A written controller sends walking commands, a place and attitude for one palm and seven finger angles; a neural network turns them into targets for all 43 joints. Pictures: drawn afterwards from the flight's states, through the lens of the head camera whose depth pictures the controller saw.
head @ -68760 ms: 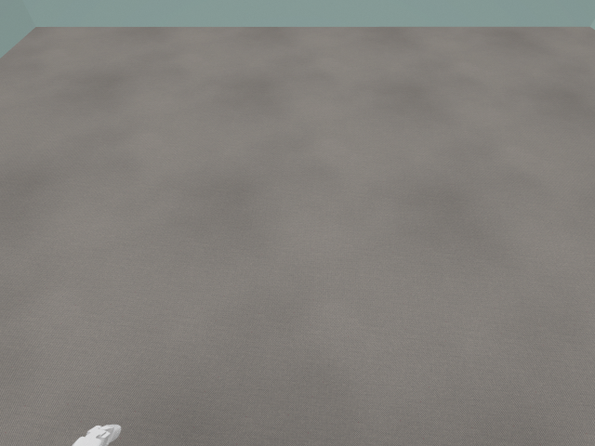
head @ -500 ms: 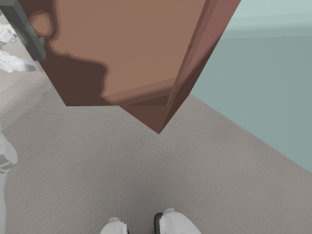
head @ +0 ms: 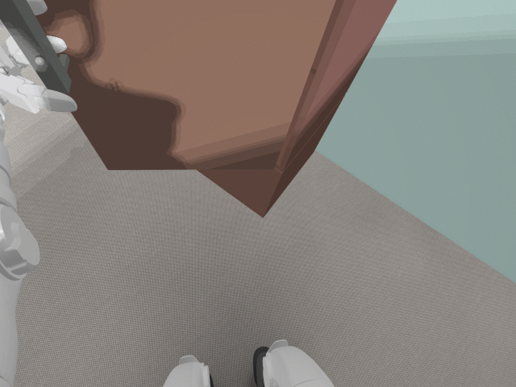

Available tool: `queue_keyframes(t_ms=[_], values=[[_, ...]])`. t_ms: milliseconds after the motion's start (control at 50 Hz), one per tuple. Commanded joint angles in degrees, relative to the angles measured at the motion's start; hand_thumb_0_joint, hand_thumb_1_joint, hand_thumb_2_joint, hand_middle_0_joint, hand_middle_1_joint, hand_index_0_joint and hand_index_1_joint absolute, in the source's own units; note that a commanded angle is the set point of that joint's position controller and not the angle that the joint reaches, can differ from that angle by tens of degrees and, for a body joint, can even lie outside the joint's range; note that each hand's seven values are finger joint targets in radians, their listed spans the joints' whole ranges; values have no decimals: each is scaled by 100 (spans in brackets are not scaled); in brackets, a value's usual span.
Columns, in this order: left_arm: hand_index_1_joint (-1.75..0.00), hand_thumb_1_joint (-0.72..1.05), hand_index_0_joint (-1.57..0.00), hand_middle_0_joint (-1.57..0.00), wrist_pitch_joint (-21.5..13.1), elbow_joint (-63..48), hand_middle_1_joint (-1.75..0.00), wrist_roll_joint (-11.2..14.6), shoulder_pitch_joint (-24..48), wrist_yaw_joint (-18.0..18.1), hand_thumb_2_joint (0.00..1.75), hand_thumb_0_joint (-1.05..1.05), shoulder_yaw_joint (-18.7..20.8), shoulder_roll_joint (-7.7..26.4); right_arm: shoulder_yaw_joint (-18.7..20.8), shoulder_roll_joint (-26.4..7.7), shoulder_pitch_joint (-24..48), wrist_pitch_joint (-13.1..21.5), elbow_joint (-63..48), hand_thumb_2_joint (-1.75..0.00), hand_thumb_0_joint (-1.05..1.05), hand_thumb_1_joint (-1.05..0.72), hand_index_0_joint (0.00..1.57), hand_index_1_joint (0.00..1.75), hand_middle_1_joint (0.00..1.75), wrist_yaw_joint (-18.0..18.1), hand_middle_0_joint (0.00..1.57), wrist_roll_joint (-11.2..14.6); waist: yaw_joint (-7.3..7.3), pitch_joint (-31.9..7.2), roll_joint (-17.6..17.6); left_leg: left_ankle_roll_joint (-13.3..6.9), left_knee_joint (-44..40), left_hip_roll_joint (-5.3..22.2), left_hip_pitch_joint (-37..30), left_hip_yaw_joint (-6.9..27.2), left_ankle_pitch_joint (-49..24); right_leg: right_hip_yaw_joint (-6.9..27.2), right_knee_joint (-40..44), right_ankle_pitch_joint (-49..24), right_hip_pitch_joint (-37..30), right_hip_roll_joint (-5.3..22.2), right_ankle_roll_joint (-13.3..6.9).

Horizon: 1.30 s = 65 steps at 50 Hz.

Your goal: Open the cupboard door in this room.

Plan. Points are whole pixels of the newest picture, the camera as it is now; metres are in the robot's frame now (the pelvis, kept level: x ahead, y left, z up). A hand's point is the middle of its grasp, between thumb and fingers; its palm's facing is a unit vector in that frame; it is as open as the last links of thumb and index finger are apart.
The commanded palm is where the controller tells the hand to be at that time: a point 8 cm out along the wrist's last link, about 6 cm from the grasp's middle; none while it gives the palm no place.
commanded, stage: slide the fingers in behind the handle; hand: left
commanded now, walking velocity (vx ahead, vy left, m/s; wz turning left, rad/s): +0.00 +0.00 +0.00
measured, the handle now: (40, 35) +0.59 +0.23 +0.11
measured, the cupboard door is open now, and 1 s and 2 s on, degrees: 40 39 53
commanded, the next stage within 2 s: close the thumb around the handle in 0.58 s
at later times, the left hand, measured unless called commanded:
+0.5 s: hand (48, 62) +0.54 +0.22 +0.12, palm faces -0.03 -1.00 -0.01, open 14.0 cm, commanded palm +0.52 +0.25 +0.11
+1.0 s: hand (54, 59) +0.55 +0.21 +0.11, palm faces -0.03 -1.00 -0.01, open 11.1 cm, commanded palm +0.53 +0.25 +0.11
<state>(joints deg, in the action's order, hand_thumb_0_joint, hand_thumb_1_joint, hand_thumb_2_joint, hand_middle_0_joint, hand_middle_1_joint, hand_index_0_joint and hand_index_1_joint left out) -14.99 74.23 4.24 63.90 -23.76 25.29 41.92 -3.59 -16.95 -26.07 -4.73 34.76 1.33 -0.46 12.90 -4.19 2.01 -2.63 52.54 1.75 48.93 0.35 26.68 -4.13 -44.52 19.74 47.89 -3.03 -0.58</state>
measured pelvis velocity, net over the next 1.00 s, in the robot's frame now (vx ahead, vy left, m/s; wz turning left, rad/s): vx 0.00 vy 0.00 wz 0.00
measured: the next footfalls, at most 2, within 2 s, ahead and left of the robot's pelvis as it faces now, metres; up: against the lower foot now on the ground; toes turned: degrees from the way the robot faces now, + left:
none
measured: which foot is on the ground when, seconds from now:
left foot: down 0.00-1.00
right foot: down 0.00-1.00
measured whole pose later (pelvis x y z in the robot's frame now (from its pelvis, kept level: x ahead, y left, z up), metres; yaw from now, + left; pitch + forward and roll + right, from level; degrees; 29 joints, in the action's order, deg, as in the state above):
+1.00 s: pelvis +0.00 +0.00 +0.00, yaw +0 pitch +23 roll -4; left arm -15.8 73.3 3.6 63.2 -20.7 24.7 40.0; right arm -3.2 -16.5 -27.5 -4.2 35.4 0.8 -0.9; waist 13.0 -4.3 2.6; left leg -2.5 52.1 1.6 48.8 0.0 26.6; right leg -3.7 -44.6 19.9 48.1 -2.9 -0.6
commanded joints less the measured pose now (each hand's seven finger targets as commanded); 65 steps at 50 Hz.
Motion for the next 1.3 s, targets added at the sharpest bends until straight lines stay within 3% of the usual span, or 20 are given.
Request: queue_keyframes(t_ms=[0,40,80,100,140,180,260,340,400,440,520,580,660,760,880,920,960,1100,1160,1280], values=[[-120,-50,-30,-30,-359,-1519,-120,39,2592,159,30,0,209,1679,402,-1094,-1323,48,-138,-90,0,-90,20,30,30,48,20,-20,10,-3119,1229,129,-411,29,-2293,381,-3400,221,146,-2357,-1353,-77,-81],[-120,-50,-30,-30,-413,-1584,-120,72,2253,177,30,0,232,1514,444,-1079,-1369,38,-128,-90,0,-90,20,30,30,6,20,-35,-54,-3358,1289,200,-357,86,-2706,440,-3988,165,117,-2484,-1225,-110,-91],[-120,-50,-30,-30,-340,-1369,-120,170,2180,126,30,0,-13,1109,449,-1075,-1331,14,-119,-90,0,-90,20,30,30,-14,20,-23,53,-2878,931,149,-425,80,-2443,402,-3679,148,200,-2410,-1213,-126,-63],[-120,-50,-30,-30,-310,-1370,-120,190,2157,124,30,0,108,1241,457,-1104,-1337,10,-117,-90,0,-90,20,30,30,-10,20,-20,22,-2845,861,125,-446,73,-2349,377,-3518,162,223,-2366,-1275,-119,-66],[-120,-50,-30,-30,-368,-1705,-120,187,2301,155,30,0,140,1257,465,-1081,-1340,12,-129,-90,0,-90,20,30,30,-16,20,-32,-50,-3162,1272,180,-446,81,-2691,428,-3924,159,175,-2462,-1241,-109,-91],[-120,-50,-30,-30,-364,-1541,-120,186,2149,236,30,0,253,1328,474,-1083,-1361,2,-97,-90,0,-90,20,30,30,-25,20,-36,-39,-2877,860,167,-457,102,-2544,438,-3819,138,211,-2399,-1233,-119,-73],[-120,-50,-30,-30,-432,-1473,-120,106,2140,328,30,0,270,1372,458,-1066,-1315,3,-126,-90,0,-90,20,30,30,-33,20,-31,-69,-2764,917,150,-478,55,-2324,381,-3597,178,186,-2392,-1312,-98,-80],[-120,-50,-30,-30,-537,-1569,-120,99,2274,339,30,0,207,1329,455,-1061,-1281,29,-125,-90,0,-90,20,30,30,-25,20,-21,-47,-2905,1060,174,-468,58,-2505,399,-3659,196,172,-2344,-1250,-93,-79],[-120,-50,-30,-30,-495,-1373,-120,99,2296,326,30,0,160,1289,450,-1075,-1283,39,-106,-90,0,-90,20,30,30,-10,20,-14,16,-2762,781,130,-490,44,-2289,390,-3350,201,190,-2277,-1312,-90,-62],[-120,-50,-30,-30,-543,-1562,-120,117,2437,293,30,0,48,1137,459,-1051,-1275,62,-90,-90,0,-90,20,30,30,-7,20,-20,15,-2985,1094,184,-453,64,-2621,437,-3716,190,162,-2337,-1177,-80,-70],[-120,-50,-30,-30,-508,-1415,-120,166,2367,281,30,0,-99,885,452,-1052,-1269,53,-71,-90,0,-90,20,30,30,-1,20,-17,62,-2762,975,189,-450,73,-2608,484,-3718,141,173,-2188,-1004,-86,-81],[-120,-50,-30,-30,-408,-1138,-120,128,2533,333,30,0,-135,922,426,-1067,-1244,70,-37,-90,0,-90,20,30,30,7,20,-13,153,-2501,757,131,-480,36,-2235,426,-3119,173,219,-2009,-1008,-77,-50],[-120,-50,-30,-30,-443,-1111,-120,40,2646,382,30,0,-23,1150,426,-1078,-1296,113,-1,-90,0,-90,20,30,30,31,20,-22,149,-2744,860,137,-414,30,-2284,435,-3156,198,174,-2041,-1014,-66,-59],[-123,-22,-32,-32,-497,-1217,-123,-3,2743,371,42,0,155,1463,407,-1092,-1333,127,-30,-90,0,-90,20,30,30,45,20,-42,89,-2969,1012,144,-377,24,-2241,429,-3255,227,118,-2191,-1184,-62,-78],[-127,12,-34,-34,-456,-1305,-127,28,2566,319,56,0,181,1462,422,-1102,-1377,102,-39,-90,0,-90,20,30,30,30,20,-40,53,-3077,1069,163,-385,59,-2412,443,-3500,189,133,-2276,-1166,-88,-71],[-128,23,-35,-35,-458,-1418,-128,63,2622,295,61,0,-19,1174,425,-1066,-1372,98,-57,-90,0,-90,20,30,30,20,20,-39,89,-3028,1230,174,-391,58,-2535,460,-3641,169,138,-2270,-1074,-94,-90],[-129,34,-36,-36,-416,-1293,-129,78,2486,317,66,0,158,1352,437,-1104,-1414,77,-2,-90,0,-90,20,30,30,16,20,-47,65,-3016,1004,173,-390,85,-2518,485,-3624,155,162,-2254,-1084,-110,-74],[-133,73,-39,-39,-426,-1341,-133,89,2387,341,83,0,43,1140,450,-1074,-1411,77,-2,-90,0,-90,20,30,30,-18,20,-52,61,-2893,1043,168,-421,60,-2459,438,-3639,167,191,-2355,-1155,-109,-74],[-135,90,-40,-40,-468,-1412,-135,86,2462,351,90,0,186,1344,449,-1089,-1417,69,4,-90,0,-90,20,30,30,-5,20,-58,45,-2913,1006,168,-422,69,-2455,448,-3689,176,172,-2409,-1211,-103,-77],[-135,90,-40,-40,-506,-1609,-135,121,2319,305,90,0,95,1205,467,-1064,-1356,62,-69,-90,0,-90,20,30,30,-23,20,-40,6,-3087,1132,184,-430,66,-2587,431,-3926,184,148,-2579,-1317,-99,-73]])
